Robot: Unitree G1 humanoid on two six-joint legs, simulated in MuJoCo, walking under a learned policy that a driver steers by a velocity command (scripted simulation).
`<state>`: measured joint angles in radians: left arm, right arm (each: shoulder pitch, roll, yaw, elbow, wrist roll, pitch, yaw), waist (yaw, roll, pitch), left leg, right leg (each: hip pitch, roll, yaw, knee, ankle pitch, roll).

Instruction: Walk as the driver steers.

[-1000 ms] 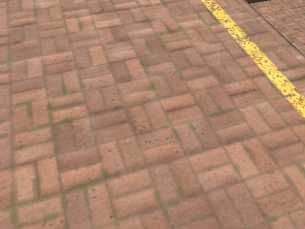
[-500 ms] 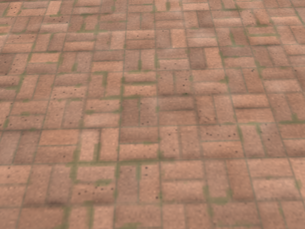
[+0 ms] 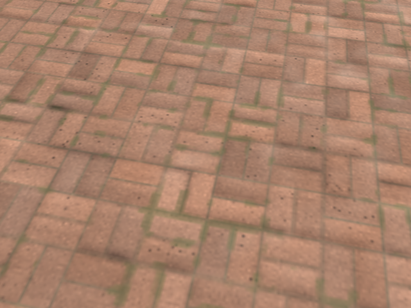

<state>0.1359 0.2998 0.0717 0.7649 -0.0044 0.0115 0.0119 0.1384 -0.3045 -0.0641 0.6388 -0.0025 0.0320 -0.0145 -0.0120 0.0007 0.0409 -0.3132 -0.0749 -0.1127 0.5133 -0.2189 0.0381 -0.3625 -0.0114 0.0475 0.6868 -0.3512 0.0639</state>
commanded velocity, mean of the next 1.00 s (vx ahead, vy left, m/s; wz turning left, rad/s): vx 0.06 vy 0.00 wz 0.06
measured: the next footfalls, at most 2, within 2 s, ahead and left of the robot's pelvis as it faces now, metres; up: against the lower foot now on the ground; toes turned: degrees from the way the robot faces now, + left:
right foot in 0.04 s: +0.05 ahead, -0.14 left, +0.00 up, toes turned +2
right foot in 1.32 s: +0.29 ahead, -0.10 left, +0.00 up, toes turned +1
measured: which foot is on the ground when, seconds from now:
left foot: down 0.00-1.00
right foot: up 0.00-0.02, down 0.04-0.96, up 0.98-1.00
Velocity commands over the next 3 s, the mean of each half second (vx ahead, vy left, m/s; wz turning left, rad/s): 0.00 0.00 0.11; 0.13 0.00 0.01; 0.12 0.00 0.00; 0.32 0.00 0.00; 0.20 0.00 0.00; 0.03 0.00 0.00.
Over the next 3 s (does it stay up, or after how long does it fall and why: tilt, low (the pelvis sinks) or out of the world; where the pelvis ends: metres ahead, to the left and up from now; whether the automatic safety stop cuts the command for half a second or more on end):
stays up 0.57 -0.04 0.00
